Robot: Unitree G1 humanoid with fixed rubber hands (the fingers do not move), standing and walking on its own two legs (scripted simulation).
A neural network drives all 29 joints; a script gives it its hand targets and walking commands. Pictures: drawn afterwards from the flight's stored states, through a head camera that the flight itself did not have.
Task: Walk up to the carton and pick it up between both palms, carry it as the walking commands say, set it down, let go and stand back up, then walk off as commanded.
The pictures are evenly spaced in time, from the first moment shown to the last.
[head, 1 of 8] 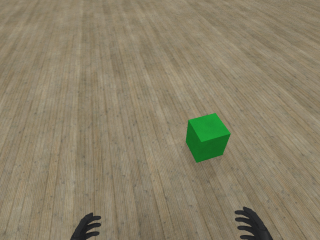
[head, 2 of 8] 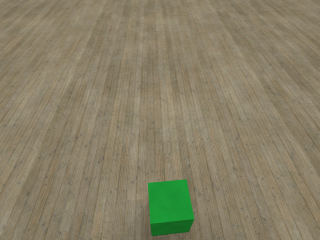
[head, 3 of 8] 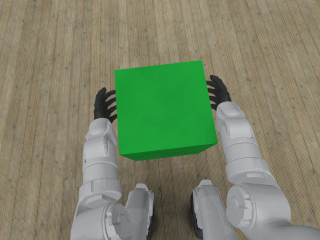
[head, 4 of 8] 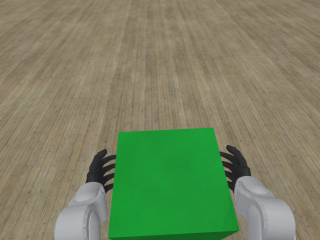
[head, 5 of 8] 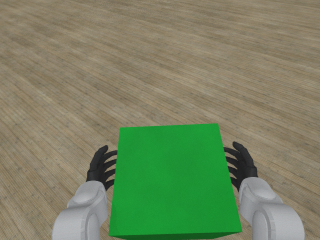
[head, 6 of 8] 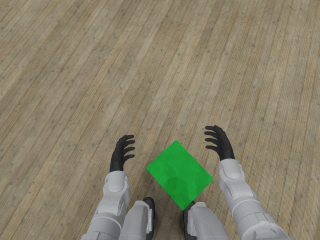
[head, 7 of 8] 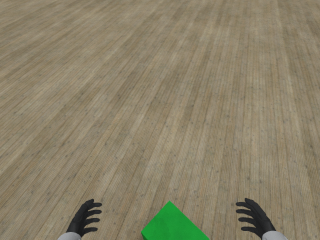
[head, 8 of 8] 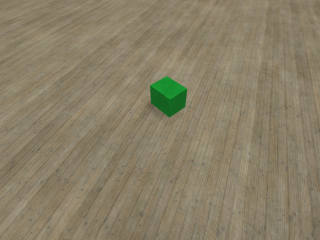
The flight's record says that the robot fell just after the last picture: no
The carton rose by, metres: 0.67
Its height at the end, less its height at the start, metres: -0.02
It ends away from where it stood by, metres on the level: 1.72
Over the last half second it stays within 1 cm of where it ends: yes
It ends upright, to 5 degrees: no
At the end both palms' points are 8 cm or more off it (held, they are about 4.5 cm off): yes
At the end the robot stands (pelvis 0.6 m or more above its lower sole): yes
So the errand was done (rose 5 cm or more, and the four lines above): no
